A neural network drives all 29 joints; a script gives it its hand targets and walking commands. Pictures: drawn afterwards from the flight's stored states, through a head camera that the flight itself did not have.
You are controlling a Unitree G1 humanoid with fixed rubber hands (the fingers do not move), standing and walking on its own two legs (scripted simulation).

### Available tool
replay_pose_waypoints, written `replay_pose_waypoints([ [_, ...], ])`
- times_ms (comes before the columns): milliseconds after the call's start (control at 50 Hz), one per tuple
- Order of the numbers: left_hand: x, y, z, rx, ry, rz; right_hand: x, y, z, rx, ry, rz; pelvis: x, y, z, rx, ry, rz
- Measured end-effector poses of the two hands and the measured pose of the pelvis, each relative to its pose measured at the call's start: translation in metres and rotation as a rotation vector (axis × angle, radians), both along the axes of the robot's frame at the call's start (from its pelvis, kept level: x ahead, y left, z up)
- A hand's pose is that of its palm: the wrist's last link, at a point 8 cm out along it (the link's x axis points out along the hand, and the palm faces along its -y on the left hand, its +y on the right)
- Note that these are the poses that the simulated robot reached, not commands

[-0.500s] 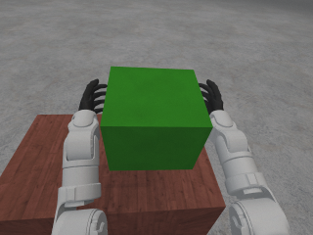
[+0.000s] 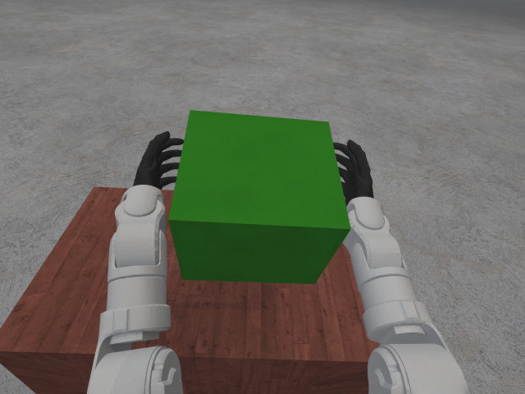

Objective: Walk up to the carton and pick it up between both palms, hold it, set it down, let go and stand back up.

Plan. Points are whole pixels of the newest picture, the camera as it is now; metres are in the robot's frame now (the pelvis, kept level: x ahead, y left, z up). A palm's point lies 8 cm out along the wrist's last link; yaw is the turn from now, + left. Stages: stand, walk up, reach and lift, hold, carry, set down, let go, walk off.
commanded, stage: set down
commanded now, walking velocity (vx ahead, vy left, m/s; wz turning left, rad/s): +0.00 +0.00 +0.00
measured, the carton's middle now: (255, 201) +0.37 +0.03 +0.14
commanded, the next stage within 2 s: none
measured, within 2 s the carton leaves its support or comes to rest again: neither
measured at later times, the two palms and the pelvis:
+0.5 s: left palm (175, 210) +0.36 +0.16 +0.12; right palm (360, 212) +0.38 -0.15 +0.12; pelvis +0.02 -0.01 +0.00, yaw -1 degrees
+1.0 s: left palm (179, 229) +0.37 +0.16 +0.07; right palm (353, 227) +0.38 -0.15 +0.08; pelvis +0.01 -0.01 +0.00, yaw -1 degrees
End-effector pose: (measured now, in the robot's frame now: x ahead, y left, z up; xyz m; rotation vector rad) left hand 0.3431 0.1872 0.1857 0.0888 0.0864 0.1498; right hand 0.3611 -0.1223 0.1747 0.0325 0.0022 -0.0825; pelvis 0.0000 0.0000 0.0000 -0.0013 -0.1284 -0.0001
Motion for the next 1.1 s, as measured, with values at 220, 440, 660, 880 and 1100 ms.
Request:
replay_pose_waypoints([
  [220,0.013,-0.005,-0.040,0.009,0.043,0.005,0.011,-0.004,-0.042,-0.053,0.024,-0.007,0.007,-0.001,0.000,-0.004,0.028,0.012],
  [440,0.022,-0.027,-0.061,-0.002,0.062,0.002,0.019,-0.027,-0.055,-0.051,0.034,-0.013,0.018,-0.008,0.001,-0.003,0.070,-0.017],
  [660,0.011,-0.011,-0.069,-0.018,0.076,0.051,0.024,-0.009,-0.060,-0.092,0.043,0.037,0.017,-0.013,0.001,0.000,0.082,-0.003],
  [880,0.020,-0.014,-0.094,-0.022,0.124,0.023,0.025,-0.013,-0.082,-0.104,0.087,0.023,0.011,-0.008,0.001,0.000,0.111,-0.004],
  [1100,0.023,-0.032,-0.125,-0.013,0.160,0.026,0.026,-0.031,-0.109,-0.100,0.127,0.022,0.011,-0.010,0.001,-0.003,0.188,-0.031],
])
